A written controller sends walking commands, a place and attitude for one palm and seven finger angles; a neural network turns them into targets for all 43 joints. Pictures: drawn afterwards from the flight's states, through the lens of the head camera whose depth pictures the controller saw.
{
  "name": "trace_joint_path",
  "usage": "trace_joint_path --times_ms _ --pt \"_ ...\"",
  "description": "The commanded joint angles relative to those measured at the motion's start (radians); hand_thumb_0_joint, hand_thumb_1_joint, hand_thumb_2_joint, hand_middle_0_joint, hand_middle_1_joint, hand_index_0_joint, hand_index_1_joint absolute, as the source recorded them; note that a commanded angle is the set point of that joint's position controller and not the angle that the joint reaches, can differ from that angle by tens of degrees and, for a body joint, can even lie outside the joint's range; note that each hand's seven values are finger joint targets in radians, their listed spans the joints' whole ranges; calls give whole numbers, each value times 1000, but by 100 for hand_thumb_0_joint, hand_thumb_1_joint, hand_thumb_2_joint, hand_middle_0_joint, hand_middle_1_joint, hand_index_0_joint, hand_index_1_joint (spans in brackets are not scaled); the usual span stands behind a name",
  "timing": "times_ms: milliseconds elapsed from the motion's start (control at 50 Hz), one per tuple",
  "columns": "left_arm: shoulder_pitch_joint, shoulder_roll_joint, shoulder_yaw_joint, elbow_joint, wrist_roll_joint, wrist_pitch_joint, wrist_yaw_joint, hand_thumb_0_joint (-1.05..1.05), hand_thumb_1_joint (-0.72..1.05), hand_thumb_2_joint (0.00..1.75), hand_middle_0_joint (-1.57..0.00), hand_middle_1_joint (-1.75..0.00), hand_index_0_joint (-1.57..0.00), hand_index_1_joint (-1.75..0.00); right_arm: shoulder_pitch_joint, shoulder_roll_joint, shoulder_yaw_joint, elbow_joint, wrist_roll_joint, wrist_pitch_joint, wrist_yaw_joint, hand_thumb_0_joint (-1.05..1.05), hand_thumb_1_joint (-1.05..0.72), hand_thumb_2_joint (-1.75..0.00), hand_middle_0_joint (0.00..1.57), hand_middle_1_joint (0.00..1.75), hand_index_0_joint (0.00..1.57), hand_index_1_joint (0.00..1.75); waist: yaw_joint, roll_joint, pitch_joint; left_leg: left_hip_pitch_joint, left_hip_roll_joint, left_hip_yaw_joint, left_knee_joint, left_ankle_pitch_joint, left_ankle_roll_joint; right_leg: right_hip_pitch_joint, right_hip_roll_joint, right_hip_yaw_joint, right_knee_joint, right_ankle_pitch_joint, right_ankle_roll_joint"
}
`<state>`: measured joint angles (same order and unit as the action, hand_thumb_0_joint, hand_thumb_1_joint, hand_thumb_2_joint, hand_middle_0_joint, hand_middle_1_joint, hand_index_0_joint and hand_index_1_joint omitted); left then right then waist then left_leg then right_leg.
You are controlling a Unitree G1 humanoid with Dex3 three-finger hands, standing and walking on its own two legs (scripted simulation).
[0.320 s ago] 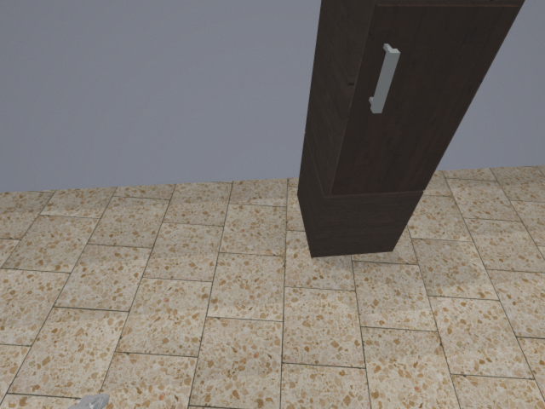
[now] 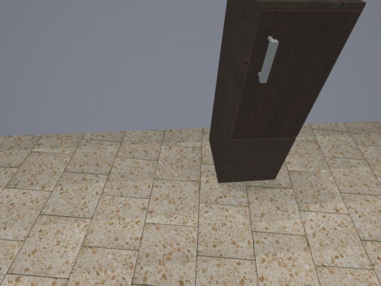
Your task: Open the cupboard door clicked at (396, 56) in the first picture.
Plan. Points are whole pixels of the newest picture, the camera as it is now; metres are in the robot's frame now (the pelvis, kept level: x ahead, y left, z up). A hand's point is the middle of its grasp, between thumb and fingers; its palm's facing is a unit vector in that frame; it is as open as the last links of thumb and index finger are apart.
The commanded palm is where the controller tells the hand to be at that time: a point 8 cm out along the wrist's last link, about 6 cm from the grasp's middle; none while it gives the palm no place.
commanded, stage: stand and wait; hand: left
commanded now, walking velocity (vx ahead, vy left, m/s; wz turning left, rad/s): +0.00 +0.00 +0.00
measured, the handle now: (266, 59) +0.85 -0.21 +0.09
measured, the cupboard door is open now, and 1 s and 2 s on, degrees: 0 0 0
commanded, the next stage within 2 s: look at it before walking up in 0.56 s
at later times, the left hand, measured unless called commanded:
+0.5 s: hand out of the picture +0.05 +0.23 -0.15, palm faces -0.02 -0.94 -0.33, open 7.4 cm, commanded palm none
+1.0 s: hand out of the picture +0.07 +0.22 -0.15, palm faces -0.03 -0.95 -0.32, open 7.4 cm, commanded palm none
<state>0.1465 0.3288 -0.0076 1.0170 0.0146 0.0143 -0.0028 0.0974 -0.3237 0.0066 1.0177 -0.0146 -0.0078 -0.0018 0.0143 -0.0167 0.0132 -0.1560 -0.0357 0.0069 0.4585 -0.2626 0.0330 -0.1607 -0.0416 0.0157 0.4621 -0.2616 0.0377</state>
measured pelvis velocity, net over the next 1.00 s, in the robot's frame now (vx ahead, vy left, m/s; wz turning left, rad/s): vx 0.00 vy -0.02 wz -0.01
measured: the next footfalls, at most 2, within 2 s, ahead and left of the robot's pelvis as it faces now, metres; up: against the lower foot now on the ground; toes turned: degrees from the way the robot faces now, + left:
none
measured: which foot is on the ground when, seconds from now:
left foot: down 0.00-1.00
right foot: down 0.00-1.00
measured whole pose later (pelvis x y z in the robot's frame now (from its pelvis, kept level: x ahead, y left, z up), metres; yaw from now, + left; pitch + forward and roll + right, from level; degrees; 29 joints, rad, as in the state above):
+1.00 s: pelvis +0.00 -0.02 +0.01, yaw -1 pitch -2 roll +0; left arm 0.14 0.34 0.00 1.09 0.01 0.00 0.00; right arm 0.11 -0.34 0.00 1.12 -0.01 -0.01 0.00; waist 0.00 -0.01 0.03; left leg -0.14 0.00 0.00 0.38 -0.21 0.00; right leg -0.15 -0.01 0.01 0.39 -0.21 0.01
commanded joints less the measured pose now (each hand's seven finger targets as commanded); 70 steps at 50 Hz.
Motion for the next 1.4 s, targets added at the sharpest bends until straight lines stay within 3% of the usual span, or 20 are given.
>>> trace_joint_path --times_ms 0,100,480,1000,1220,1240,1280,1300,1380 --pt "-53 209 44 -62 -1 -31 17 0 90 90 -20 -30 -20 -30 -53 -214 -54 -55 2 -27 -11 0 -90 -90 20 30 20 30 -15 23 -47 -1 136 -106 -107 198 14 13 -73 62 -68 180 -61" --pt "-49 209 43 -40 -1 -32 16 0 90 90 -20 -30 -20 -30 -45 -217 -51 -31 4 -25 -10 0 -90 -90 20 30 20 30 -14 28 -29 -14 136 -118 -130 134 12 7 -72 70 -92 129 -61" --pt "-42 215 41 5 -3 -40 16 0 90 90 -20 -30 -20 -30 -20 -216 -45 31 6 -23 -6 0 -90 -90 20 30 20 30 -12 9 -14 -14 141 -117 -150 94 1 -8 -81 99 -141 73 -68" --pt "-51 215 42 5 -4 -45 17 0 90 90 -20 -30 -20 -30 -34 -216 -43 37 7 -27 -11 0 -90 -90 20 30 20 30 -14 15 -55 41 153 -101 -141 227 -7 35 -83 92 -128 243 -69" --pt "-55 215 43 4 -3 -40 14 0 90 90 -20 -30 -20 -30 -41 -223 -45 35 6 -27 -13 0 -90 -90 20 30 20 30 -12 19 -40 59 158 -94 -154 219 -8 19 -74 95 -133 231 -66" --pt "-54 206 45 1 -2 -35 14 0 90 90 -20 -30 -20 -30 -30 -213 -47 33 5 -26 -16 0 -90 -90 20 30 20 30 -15 23 -42 69 162 -80 -137 243 -10 8 -72 99 -117 267 -67" --pt "-10 126 35 1 -3 -12 19 0 90 90 -20 -30 -20 -30 19 -121 -35 34 4 -12 -20 0 -90 -90 20 30 20 30 -18 19 -48 75 168 -45 -93 273 -21 -18 -68 103 -68 327 -59" --pt "9 107 32 -3 -3 -2 20 0 90 90 -20 -30 -20 -30 35 -104 -34 29 4 -4 -23 0 -90 -90 20 30 20 30 -19 21 -46 78 173 -31 -77 275 -25 -39 -63 107 -47 341 -55" --pt "28 108 51 -52 2 19 13 0 90 90 -20 -30 -20 -30 49 -127 -63 -23 2 15 -32 0 -90 -90 20 30 20 30 -20 48 -35 64 218 -27 -46 242 -5 -127 -24 103 62 322 -53"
